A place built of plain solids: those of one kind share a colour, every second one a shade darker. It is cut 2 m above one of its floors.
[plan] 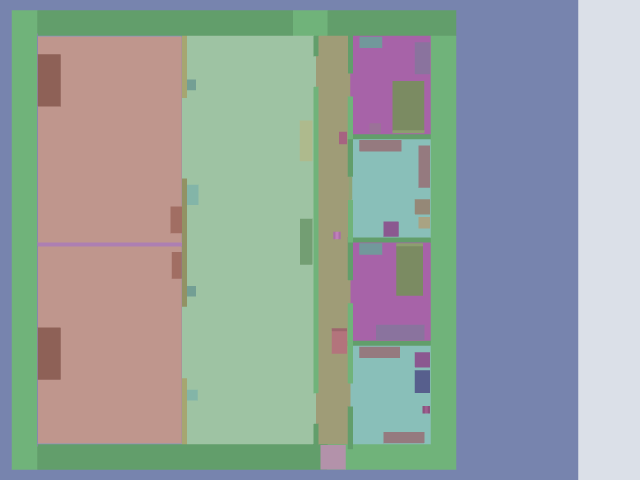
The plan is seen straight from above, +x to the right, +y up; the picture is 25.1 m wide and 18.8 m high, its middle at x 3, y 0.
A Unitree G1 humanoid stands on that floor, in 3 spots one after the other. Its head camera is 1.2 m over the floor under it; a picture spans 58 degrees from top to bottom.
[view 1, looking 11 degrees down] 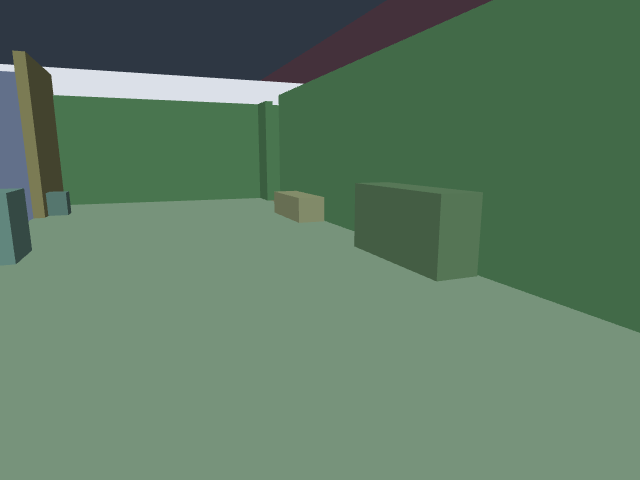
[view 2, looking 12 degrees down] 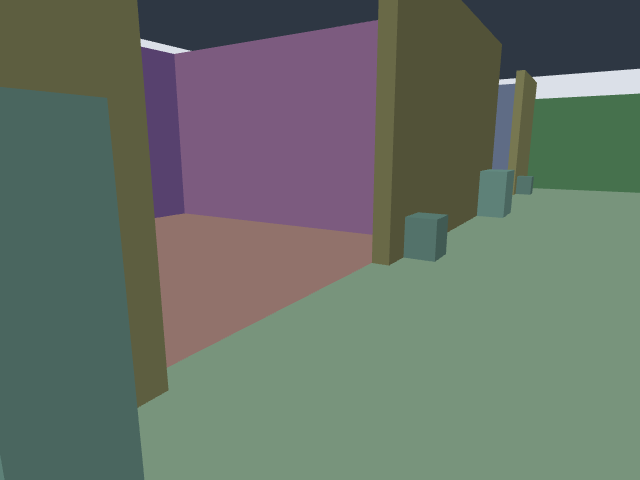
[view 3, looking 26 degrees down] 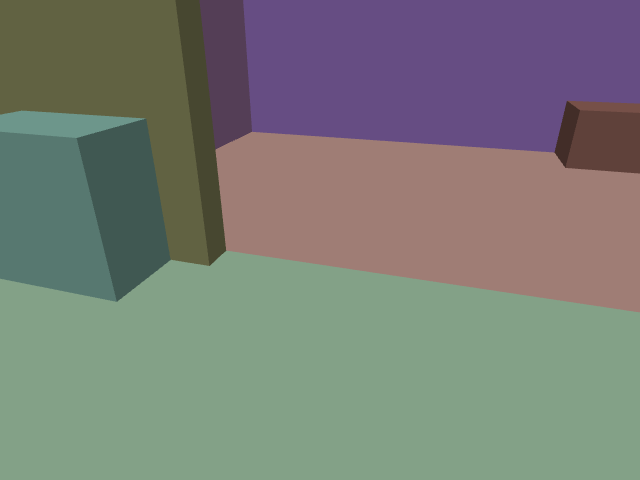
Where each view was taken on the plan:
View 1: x -0.36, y -4.30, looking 68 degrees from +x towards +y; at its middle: floor_upper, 6.29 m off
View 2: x -0.51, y -6.70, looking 122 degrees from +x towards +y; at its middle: floor_lower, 6.78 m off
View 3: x -0.36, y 3.63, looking -163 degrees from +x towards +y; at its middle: floor_lower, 4.08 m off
